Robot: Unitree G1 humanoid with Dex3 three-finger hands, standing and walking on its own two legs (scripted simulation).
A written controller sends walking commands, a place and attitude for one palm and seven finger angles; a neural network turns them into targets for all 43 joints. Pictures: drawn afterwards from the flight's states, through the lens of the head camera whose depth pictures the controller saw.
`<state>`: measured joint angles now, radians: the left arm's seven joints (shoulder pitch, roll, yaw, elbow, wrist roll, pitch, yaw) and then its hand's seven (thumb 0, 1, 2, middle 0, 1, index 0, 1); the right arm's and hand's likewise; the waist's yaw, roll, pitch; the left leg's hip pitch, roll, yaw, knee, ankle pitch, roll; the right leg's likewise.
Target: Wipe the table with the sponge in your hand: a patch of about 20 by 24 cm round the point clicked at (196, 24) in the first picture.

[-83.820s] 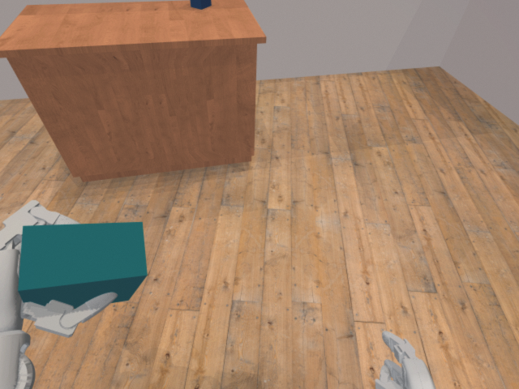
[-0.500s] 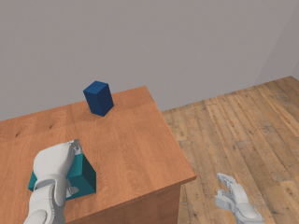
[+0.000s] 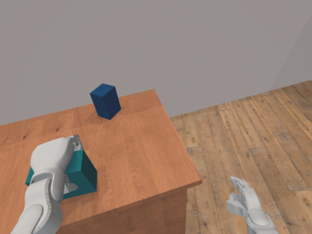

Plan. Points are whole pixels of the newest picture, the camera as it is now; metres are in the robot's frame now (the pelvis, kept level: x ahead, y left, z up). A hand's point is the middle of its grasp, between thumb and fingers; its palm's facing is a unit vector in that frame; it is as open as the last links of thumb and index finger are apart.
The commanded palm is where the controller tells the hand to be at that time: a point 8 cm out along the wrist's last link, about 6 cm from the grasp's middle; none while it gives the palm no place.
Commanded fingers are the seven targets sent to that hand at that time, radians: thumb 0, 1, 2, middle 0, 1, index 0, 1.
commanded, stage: lift the sponge slowly off the table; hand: left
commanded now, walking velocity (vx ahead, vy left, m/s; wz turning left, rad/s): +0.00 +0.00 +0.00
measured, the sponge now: (68, 179) +0.22 +0.28 +0.04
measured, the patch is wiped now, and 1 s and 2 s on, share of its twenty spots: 1.00 1.00 1.00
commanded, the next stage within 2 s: bring the sponge back beside the body in 1.16 s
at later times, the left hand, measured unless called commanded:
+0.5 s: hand (62, 158) +0.23 +0.27 +0.13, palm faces +0.12 -0.14 -0.98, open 10.0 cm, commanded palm +0.19 +0.27 +0.20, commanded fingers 0.00 0.10 1.30 -1.20 -1.60 -1.20 -1.60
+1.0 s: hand (57, 145) +0.23 +0.26 +0.17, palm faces +0.24 -0.18 -0.95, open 10.0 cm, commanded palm +0.19 +0.26 +0.24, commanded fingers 0.00 0.10 1.30 -1.20 -1.60 -1.20 -1.60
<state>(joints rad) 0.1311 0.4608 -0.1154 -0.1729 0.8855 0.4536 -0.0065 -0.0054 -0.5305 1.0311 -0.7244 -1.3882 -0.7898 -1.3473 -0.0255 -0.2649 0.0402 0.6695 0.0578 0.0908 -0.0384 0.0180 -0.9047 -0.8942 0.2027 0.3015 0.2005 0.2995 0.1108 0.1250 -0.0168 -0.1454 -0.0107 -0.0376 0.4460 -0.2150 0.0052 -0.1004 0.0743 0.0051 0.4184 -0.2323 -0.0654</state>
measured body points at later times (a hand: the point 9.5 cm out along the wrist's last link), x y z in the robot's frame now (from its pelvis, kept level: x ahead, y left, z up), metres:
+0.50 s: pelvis -0.01 +0.01 +0.00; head -0.04 -0.04 +0.45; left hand +0.22 +0.27 +0.18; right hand +0.26 -0.18 -0.06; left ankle +0.02 +0.12 -0.74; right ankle +0.00 -0.08 -0.74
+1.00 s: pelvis -0.01 +0.01 +0.00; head -0.05 -0.04 +0.45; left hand +0.22 +0.27 +0.22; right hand +0.26 -0.18 -0.05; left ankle +0.02 +0.12 -0.74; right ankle +0.00 -0.08 -0.74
